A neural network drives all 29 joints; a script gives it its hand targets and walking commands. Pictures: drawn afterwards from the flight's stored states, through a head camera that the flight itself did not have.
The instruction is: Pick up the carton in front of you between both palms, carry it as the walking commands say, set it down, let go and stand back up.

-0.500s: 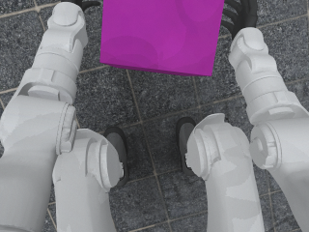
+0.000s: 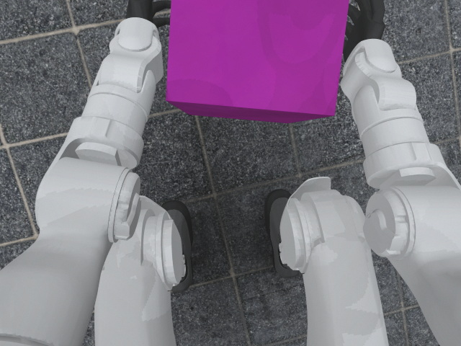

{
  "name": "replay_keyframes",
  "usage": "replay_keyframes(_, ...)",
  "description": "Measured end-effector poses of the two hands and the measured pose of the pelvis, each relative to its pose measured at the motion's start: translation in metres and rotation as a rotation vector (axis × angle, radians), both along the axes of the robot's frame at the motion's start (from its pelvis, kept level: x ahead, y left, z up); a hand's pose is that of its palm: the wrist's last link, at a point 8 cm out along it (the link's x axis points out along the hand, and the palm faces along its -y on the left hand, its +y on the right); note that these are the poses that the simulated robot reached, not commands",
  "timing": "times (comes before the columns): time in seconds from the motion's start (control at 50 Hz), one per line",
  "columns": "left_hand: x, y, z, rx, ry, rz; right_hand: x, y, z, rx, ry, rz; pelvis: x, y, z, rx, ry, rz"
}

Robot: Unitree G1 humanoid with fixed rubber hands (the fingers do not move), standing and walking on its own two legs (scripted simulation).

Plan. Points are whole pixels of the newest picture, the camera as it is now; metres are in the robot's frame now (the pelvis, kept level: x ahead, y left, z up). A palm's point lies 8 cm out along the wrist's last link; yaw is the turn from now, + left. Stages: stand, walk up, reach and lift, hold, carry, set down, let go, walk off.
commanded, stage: reach and lift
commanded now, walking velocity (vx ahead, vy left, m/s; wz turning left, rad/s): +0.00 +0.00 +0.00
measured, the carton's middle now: (248, 53) +0.53 -0.04 -0.21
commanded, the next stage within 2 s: none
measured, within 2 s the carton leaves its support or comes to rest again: neither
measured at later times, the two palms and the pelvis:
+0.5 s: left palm out of the picture +0.51 +0.12 +0.07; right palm out of the picture +0.47 -0.18 +0.06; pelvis +0.00 +0.00 +0.12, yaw +1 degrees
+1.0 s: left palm out of the picture +0.46 +0.13 +0.22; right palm out of the picture +0.44 -0.17 +0.22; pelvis +0.05 +0.00 +0.25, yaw +2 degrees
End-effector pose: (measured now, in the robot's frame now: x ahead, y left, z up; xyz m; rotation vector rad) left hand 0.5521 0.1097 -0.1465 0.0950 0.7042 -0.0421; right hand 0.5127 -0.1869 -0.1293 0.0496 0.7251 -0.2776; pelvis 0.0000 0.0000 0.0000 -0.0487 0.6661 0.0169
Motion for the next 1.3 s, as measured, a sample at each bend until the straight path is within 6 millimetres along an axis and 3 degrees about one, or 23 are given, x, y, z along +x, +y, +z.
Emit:
replay_keyframes(0.12, -0.015, 0.015, 0.063, -0.024, -0.046, 0.058, -0.013, 0.015, 0.052, 0.027, -0.055, 0.007, 0.002, -0.004, 0.018, 0.010, 0.009, 0.026)
replay_keyframes(0.22, -0.029, 0.024, 0.120, -0.038, -0.031, 0.101, -0.024, 0.023, 0.102, 0.039, -0.044, 0.022, 0.001, -0.005, 0.049, 0.003, 0.034, 0.039)
replay_keyframes(0.32, -0.039, 0.020, 0.161, -0.034, -0.012, 0.097, -0.035, 0.019, 0.143, 0.027, -0.023, 0.026, -0.001, -0.003, 0.081, 0.001, 0.060, 0.035)
replay_keyframes(0.5, -0.045, 0.006, 0.212, -0.035, -0.024, 0.084, -0.046, 0.006, 0.194, 0.019, -0.035, 0.013, 0.002, 0.000, 0.123, 0.010, 0.079, 0.009)
replay_keyframes(0.76, -0.072, 0.023, 0.283, -0.051, -0.036, 0.150, -0.053, 0.020, 0.268, 0.031, -0.049, 0.062, 0.023, -0.005, 0.182, 0.027, 0.025, 0.013)
replay_keyframes(1.3, -0.125, 0.033, 0.457, -0.052, -0.028, 0.208, -0.090, 0.030, 0.441, 0.029, -0.039, 0.117, 0.077, -0.003, 0.336, 0.044, -0.299, 0.013)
